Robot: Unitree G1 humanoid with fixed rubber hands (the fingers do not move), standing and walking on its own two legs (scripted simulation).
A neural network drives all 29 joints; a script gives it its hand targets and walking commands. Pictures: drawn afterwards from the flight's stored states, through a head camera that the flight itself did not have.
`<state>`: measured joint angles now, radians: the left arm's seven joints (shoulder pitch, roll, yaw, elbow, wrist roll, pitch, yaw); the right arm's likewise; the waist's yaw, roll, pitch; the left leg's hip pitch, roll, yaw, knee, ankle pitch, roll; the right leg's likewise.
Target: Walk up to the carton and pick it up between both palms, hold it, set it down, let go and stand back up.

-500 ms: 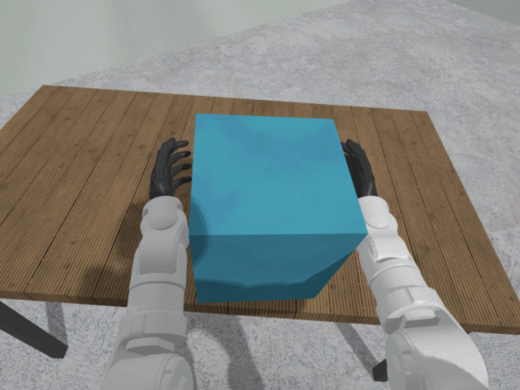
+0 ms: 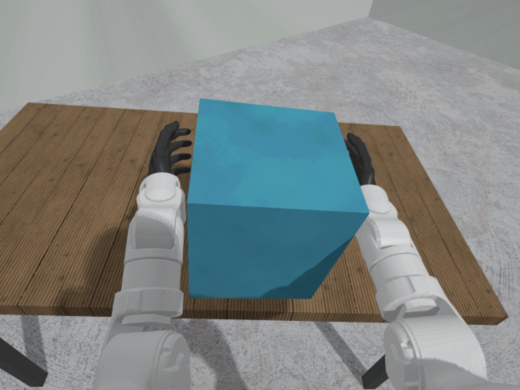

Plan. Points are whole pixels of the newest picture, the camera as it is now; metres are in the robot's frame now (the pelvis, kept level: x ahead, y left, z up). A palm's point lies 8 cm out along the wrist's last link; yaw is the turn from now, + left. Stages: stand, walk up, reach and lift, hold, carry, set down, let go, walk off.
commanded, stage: reach and lift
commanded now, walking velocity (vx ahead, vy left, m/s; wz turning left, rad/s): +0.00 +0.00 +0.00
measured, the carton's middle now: (260, 207) +0.37 +0.02 +0.09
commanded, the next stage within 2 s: hold in 1.54 s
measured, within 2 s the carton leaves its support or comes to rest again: neither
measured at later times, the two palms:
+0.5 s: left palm (166, 146) +0.38 +0.16 +0.19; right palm (374, 158) +0.39 -0.14 +0.19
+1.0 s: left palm (162, 131) +0.37 +0.16 +0.22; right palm (380, 147) +0.38 -0.14 +0.22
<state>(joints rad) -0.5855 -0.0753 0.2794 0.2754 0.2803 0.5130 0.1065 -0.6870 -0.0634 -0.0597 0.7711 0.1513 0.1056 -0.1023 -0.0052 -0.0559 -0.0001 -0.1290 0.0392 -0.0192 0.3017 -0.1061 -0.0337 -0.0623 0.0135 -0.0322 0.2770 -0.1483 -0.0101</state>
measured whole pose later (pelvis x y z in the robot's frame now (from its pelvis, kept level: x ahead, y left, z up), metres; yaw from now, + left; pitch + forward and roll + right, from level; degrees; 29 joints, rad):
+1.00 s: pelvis +0.01 +0.00 +0.00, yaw +1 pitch -7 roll -1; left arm -0.70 -0.01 0.31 0.21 0.28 0.73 0.01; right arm -0.78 -0.08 -0.04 0.61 0.26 0.38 -0.21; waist -0.08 -0.04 -0.03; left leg -0.08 0.03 -0.04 0.35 -0.15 -0.03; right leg 0.01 0.01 -0.05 0.29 -0.18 0.00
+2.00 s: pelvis +0.01 +0.00 +0.00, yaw +1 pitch -7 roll -1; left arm -0.76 0.02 0.32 0.25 0.27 0.78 0.01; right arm -0.87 -0.10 -0.03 0.67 0.30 0.45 -0.23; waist -0.09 -0.04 -0.07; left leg -0.08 0.04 -0.03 0.37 -0.16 -0.03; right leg 0.01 0.01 -0.04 0.30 -0.19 0.00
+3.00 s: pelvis +0.01 +0.00 +0.00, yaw +0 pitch -7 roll -1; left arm -0.78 0.03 0.34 0.28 0.27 0.80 -0.01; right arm -0.88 -0.10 -0.03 0.67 0.31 0.49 -0.25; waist -0.08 -0.04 -0.08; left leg -0.09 0.04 -0.03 0.36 -0.15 -0.03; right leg 0.00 0.01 -0.04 0.31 -0.18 0.00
